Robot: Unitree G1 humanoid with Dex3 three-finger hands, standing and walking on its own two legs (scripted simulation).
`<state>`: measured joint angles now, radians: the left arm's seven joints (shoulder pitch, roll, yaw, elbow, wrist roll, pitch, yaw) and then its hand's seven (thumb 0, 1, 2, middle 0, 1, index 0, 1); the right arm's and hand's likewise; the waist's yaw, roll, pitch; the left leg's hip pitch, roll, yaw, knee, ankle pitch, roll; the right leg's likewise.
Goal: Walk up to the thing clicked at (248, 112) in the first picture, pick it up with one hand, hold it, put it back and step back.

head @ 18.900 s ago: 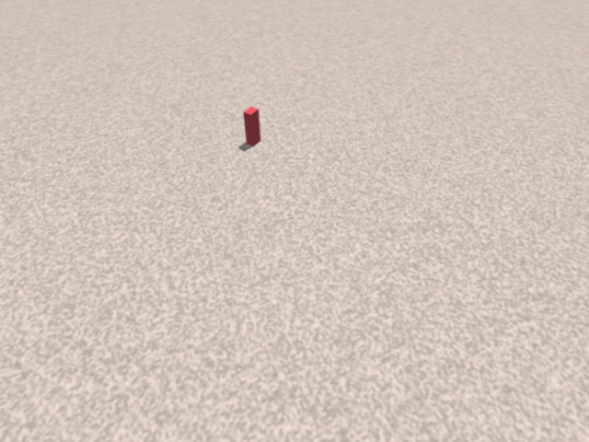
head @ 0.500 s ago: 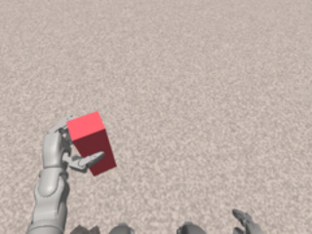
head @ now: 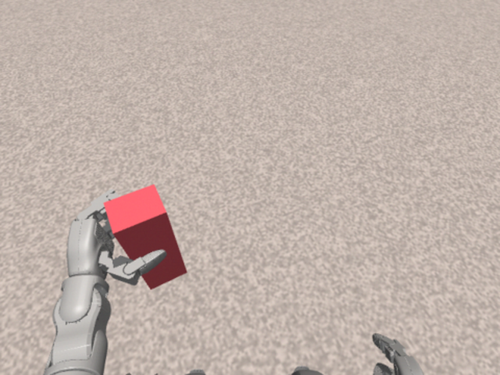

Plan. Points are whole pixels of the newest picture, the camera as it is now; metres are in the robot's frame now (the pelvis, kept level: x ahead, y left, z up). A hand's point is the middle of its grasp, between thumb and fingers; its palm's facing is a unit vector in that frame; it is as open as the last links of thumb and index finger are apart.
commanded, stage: hold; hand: left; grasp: from the side
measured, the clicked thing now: (152, 243) +0.32 +0.15 +0.03
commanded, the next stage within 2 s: crouch in 0.14 s
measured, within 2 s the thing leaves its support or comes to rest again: neither
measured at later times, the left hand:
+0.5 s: hand (133, 250) +0.32 +0.18 +0.02, palm faces +0.15 -0.99 +0.00, open 9.4 cm
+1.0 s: hand (157, 281) +0.35 +0.20 -0.22, palm faces +0.19 -0.98 -0.02, open 9.4 cm
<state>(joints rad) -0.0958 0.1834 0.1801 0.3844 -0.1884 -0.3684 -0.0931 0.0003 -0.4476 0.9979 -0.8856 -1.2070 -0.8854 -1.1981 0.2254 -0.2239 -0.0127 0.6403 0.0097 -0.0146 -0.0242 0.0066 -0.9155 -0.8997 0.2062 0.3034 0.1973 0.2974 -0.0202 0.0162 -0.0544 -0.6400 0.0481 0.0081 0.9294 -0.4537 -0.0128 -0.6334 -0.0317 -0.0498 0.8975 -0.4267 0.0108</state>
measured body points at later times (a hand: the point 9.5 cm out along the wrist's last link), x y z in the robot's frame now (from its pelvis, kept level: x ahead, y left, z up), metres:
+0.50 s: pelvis -0.01 +0.00 -0.01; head +0.05 +0.01 +0.44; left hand +0.30 +0.24 +0.02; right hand +0.13 -0.25 -0.11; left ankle +0.01 +0.12 -0.69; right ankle +0.01 -0.13 -0.69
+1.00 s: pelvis -0.06 +0.00 -0.20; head +0.12 +0.03 +0.21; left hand +0.34 +0.26 -0.22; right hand +0.08 -0.25 -0.33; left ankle +0.00 +0.12 -0.69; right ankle +0.01 -0.13 -0.69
